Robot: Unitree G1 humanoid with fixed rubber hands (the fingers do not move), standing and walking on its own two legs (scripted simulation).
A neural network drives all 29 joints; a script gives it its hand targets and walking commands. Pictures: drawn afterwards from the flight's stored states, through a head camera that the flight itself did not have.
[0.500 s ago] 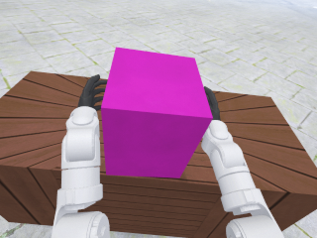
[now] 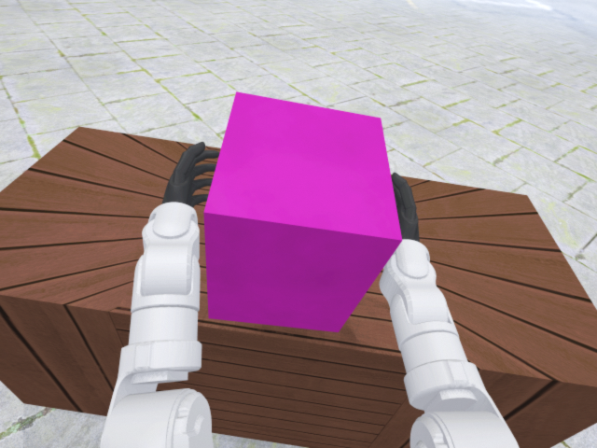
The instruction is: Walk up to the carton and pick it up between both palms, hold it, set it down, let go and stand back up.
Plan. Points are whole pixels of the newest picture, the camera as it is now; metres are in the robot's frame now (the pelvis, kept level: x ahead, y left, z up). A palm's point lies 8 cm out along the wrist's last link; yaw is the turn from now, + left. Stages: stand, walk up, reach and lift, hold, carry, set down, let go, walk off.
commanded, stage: set down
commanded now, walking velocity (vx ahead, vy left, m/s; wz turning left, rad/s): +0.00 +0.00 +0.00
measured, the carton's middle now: (291, 221) +0.40 +0.02 +0.13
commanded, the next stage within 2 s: none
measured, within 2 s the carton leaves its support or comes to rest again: neither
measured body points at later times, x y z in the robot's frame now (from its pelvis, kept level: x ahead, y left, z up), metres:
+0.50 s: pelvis +0.03 +0.00 +0.00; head +0.02 +0.04 +0.45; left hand +0.42 +0.16 +0.12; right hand +0.40 -0.14 +0.12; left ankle +0.02 +0.12 -0.75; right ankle +0.02 -0.10 -0.75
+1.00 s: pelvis +0.02 +0.00 +0.00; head +0.02 +0.03 +0.45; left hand +0.43 +0.15 +0.10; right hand +0.41 -0.14 +0.09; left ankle +0.02 +0.12 -0.75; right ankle +0.02 -0.10 -0.75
